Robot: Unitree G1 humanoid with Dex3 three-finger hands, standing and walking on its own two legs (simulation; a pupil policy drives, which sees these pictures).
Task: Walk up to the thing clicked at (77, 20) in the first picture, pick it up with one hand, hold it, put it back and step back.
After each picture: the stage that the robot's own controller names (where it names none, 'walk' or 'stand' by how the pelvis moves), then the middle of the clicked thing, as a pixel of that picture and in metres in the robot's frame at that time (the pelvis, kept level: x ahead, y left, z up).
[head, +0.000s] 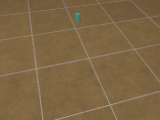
stand; (77, 17) +2.00 +0.01 -0.72
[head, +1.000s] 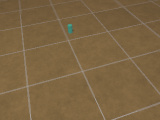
walk; (70, 28) +1.87 +0.21 -0.71
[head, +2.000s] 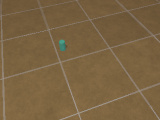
walk; (62, 45) +1.30 +0.24 -0.72
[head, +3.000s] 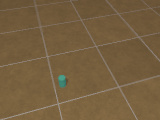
walk; (62, 81) +0.86 +0.20 -0.72
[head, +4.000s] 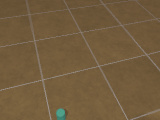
walk; (60, 115) +0.52 +0.14 -0.69
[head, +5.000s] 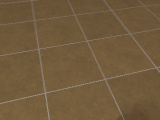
stand; out of the picture +0.39 +0.12 -0.72
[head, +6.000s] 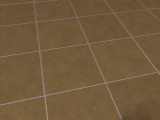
stand; out of the picture +0.37 +0.13 -0.71
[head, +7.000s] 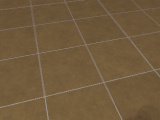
stand; out of the picture +0.39 +0.13 -0.73
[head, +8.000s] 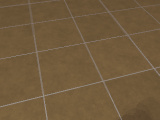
stand; out of the picture +0.38 +0.14 -0.73
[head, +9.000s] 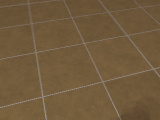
stand; out of the picture +0.37 +0.14 -0.73
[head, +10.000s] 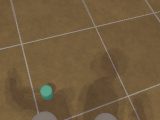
go down; (46, 92) +0.41 +0.15 -0.52
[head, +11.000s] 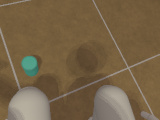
go down; (30, 66) +0.45 +0.19 -0.32
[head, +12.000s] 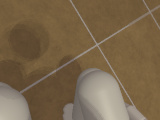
close in; out of the picture +0.43 +0.23 -0.23
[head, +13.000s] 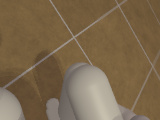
close; out of the picture +0.43 +0.25 -0.23
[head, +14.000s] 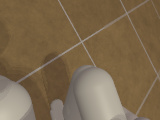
lift; out of the picture +0.39 +0.23 -0.22
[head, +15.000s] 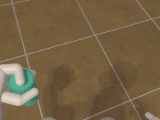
lift; (25, 88) +0.33 +0.17 +0.00
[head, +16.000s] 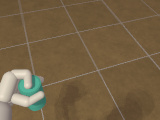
hold; (33, 93) +0.33 +0.16 +0.01
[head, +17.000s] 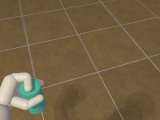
hold; (33, 97) +0.32 +0.16 +0.00
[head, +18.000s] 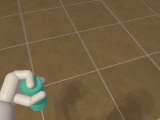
crouch; (35, 94) +0.33 +0.16 +0.00
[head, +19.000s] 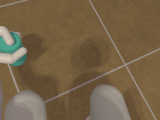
crouch; (13, 50) +0.45 +0.19 -0.09
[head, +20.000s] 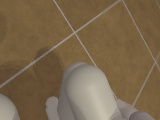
lower; out of the picture +0.43 +0.28 -0.23
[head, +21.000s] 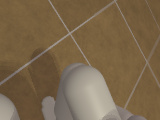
lower; out of the picture +0.44 +0.27 -0.24
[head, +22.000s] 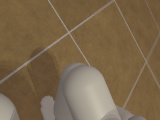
lower; out of the picture +0.44 +0.27 -0.24
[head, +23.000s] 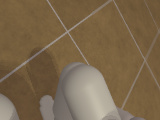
lower; out of the picture +0.44 +0.27 -0.24
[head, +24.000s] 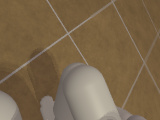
loosen; out of the picture +0.43 +0.25 -0.24
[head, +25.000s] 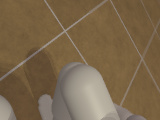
withdraw; out of the picture +0.42 +0.25 -0.24
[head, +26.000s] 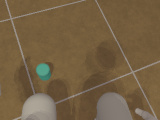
walk; (44, 72) +0.45 +0.17 -0.41
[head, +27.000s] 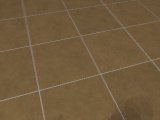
stand; out of the picture +0.38 +0.12 -0.66
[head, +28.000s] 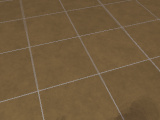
stand; out of the picture +0.39 +0.14 -0.66
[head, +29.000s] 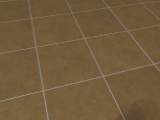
stand; out of the picture +0.39 +0.12 -0.70
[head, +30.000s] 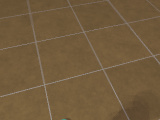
walk; out of the picture +0.42 +0.12 -0.71
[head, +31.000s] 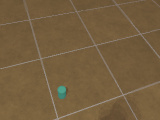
walk; (61, 92) +0.61 +0.10 -0.71
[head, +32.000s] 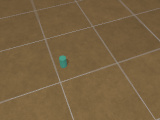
walk; (63, 61) +0.95 +0.21 -0.69
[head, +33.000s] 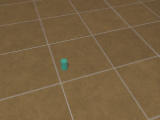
stand; (64, 64) +1.08 +0.15 -0.71
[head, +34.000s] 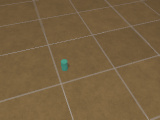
stand; (64, 65) +1.07 +0.15 -0.73
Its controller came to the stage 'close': yes
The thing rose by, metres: 0.71
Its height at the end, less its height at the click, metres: +0.00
